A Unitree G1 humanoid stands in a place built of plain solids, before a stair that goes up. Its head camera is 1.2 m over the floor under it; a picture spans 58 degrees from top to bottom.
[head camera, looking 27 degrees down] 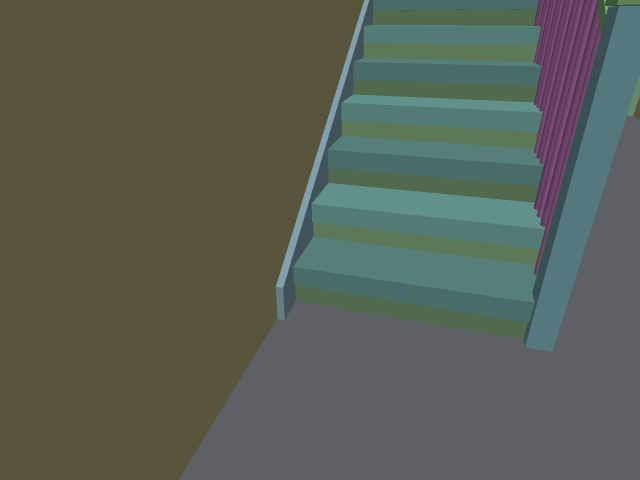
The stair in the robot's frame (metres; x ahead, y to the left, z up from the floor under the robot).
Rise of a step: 0.19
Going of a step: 0.29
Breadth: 1.11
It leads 16 degrees to the right of straight ahead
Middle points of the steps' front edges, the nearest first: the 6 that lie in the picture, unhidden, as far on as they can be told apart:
1.55 -0.36 0.20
1.82 -0.49 0.39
2.10 -0.57 0.59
2.39 -0.65 0.78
2.67 -0.74 0.97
2.95 -0.82 1.16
